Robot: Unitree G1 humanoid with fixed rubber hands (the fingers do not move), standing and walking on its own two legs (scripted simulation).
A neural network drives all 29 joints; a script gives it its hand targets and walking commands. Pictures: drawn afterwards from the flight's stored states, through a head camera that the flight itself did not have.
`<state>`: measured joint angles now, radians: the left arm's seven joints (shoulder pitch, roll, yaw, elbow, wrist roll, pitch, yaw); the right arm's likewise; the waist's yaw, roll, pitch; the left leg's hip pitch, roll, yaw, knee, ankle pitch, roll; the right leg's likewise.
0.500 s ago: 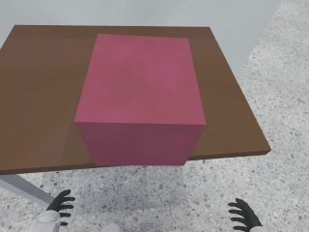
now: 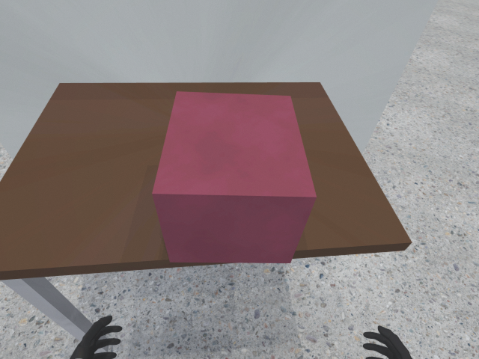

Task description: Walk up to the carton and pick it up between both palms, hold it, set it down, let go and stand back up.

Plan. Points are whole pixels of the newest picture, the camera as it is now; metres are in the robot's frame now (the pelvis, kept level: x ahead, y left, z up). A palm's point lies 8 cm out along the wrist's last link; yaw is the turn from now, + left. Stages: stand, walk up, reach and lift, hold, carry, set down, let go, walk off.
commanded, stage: reach and lift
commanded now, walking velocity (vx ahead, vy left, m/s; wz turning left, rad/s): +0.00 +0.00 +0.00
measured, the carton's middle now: (232, 175) +0.44 +0.05 +0.06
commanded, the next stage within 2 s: none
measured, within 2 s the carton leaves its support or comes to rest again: neither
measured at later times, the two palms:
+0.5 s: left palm (78, 343) +0.15 +0.25 +0.00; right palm out of the picture +0.16 -0.22 +0.00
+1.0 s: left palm (77, 309) +0.18 +0.24 +0.05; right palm (398, 321) +0.20 -0.20 +0.06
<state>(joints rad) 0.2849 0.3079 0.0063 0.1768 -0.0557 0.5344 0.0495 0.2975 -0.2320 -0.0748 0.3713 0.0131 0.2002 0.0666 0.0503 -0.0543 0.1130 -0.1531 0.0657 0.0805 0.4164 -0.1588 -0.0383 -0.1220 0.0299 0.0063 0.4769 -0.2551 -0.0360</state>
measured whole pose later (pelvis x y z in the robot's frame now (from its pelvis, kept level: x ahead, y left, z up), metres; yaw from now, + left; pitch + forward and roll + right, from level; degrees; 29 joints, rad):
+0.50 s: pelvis -0.01 +0.02 +0.01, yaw -1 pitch -6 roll +1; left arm 0.34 0.25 0.02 -0.05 -0.15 0.47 0.09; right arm 0.38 -0.22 -0.09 0.01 0.09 0.29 0.05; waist 0.04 -0.02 0.06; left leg -0.12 0.05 0.10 0.33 -0.11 -0.01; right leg -0.10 0.01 0.03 0.40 -0.20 -0.01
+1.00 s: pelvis +0.01 +0.01 +0.01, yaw +0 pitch -3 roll +0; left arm 0.44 0.28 0.02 -0.34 -0.26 0.36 0.10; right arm 0.47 -0.20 -0.05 -0.28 0.22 0.23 -0.04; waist 0.06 -0.03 0.05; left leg -0.12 0.04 0.08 0.29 -0.11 -0.02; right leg -0.08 0.02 0.02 0.34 -0.20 -0.02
